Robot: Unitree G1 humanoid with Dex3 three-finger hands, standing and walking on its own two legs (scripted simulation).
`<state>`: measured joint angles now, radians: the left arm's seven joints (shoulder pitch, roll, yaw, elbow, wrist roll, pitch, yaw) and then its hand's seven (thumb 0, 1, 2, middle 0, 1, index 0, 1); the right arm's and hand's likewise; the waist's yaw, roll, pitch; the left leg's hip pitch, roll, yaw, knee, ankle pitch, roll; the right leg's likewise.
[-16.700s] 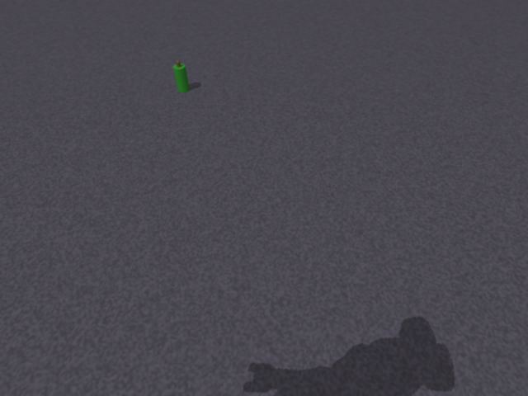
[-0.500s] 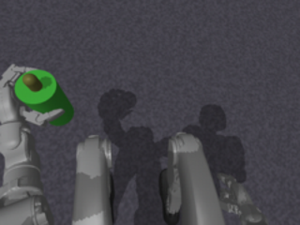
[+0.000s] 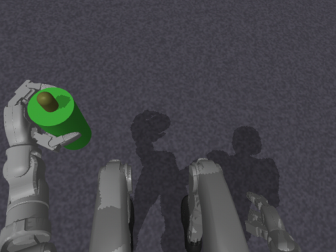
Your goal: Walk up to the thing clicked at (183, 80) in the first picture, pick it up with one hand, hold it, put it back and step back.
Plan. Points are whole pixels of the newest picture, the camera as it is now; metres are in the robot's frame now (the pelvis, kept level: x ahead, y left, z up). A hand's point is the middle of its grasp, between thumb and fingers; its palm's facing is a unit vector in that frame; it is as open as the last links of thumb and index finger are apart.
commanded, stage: lift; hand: left
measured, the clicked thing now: (62, 119) +0.39 +0.23 -0.02
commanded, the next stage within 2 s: hold in 1.60 s
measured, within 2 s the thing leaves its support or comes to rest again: neither
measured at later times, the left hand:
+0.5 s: hand (9, 72) +0.38 +0.23 +0.17, palm faces +0.22 -0.97 -0.04, open 11.4 cm
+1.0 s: hand out of the picture +0.39 +0.21 +0.26, palm faces +0.20 -0.98 -0.04, open 11.4 cm
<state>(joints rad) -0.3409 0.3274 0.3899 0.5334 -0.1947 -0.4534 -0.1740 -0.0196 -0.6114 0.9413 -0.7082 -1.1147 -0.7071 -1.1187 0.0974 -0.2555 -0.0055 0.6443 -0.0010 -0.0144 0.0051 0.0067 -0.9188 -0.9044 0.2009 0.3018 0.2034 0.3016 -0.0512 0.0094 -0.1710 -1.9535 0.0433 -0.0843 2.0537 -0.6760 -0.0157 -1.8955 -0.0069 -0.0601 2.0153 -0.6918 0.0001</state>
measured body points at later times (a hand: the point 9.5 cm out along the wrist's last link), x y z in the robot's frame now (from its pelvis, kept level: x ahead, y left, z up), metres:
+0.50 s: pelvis +0.04 +0.01 +0.15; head +0.17 +0.04 +0.58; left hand +0.37 +0.28 +0.17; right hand +0.22 -0.23 +0.04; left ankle +0.08 +0.13 -0.41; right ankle +0.08 -0.12 -0.41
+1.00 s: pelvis +0.06 +0.01 +0.23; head +0.14 +0.03 +0.68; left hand +0.37 +0.26 +0.27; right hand +0.20 -0.23 +0.12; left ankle +0.08 +0.13 -0.41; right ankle +0.08 -0.12 -0.41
